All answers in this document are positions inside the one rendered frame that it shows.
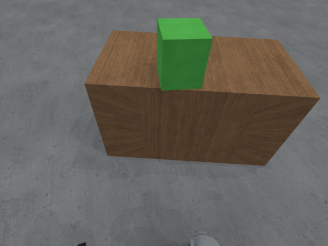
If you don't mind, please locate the carton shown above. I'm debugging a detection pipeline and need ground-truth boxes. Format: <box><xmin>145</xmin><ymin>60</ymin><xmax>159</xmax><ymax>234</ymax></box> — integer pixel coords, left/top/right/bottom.
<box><xmin>157</xmin><ymin>18</ymin><xmax>213</xmax><ymax>91</ymax></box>

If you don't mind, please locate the pedestal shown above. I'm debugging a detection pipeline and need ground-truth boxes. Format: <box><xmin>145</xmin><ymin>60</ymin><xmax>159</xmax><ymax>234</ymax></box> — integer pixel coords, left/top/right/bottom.
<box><xmin>85</xmin><ymin>30</ymin><xmax>320</xmax><ymax>166</ymax></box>

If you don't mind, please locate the right robot shin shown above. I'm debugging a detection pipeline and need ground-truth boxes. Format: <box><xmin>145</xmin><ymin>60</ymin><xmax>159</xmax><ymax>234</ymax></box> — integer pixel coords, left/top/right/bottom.
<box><xmin>196</xmin><ymin>232</ymin><xmax>208</xmax><ymax>236</ymax></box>

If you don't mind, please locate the right robot thigh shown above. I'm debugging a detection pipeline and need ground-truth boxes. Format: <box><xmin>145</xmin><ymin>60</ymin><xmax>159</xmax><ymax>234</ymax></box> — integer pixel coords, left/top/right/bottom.
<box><xmin>190</xmin><ymin>235</ymin><xmax>220</xmax><ymax>246</ymax></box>

